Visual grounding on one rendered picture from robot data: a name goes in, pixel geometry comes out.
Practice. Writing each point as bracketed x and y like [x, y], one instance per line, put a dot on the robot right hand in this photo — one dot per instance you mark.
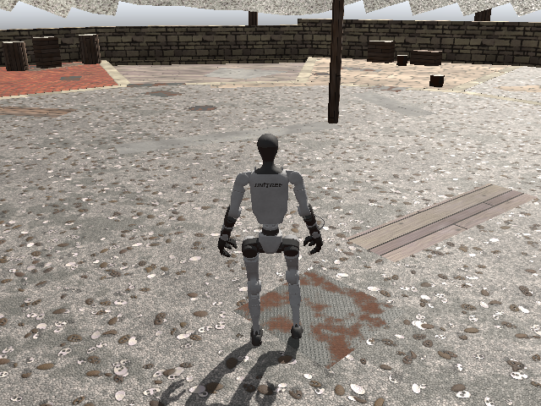
[318, 241]

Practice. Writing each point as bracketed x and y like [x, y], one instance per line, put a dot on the robot right forearm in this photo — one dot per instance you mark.
[312, 224]

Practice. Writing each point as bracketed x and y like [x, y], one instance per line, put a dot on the robot left shin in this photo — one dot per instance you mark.
[254, 309]

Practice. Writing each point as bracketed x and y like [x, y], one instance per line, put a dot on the robot left forearm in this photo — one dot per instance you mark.
[227, 226]

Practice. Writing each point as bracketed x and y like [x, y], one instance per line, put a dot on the robot right upper arm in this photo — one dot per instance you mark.
[295, 177]

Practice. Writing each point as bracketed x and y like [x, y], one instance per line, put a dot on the humanoid robot torso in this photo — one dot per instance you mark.
[269, 196]

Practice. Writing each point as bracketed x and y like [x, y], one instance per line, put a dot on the robot left hand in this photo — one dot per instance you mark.
[226, 244]

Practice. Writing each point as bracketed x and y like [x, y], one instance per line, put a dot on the robot left upper arm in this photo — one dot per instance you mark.
[238, 190]

